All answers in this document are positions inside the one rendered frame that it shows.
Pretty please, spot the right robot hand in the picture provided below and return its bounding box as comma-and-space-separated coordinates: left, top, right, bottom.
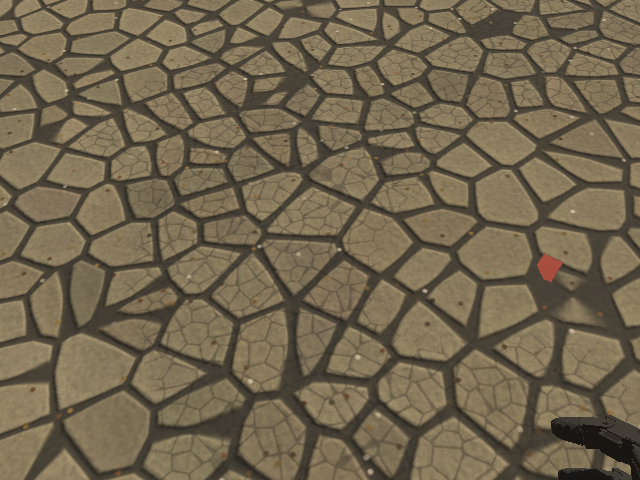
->
551, 415, 640, 480

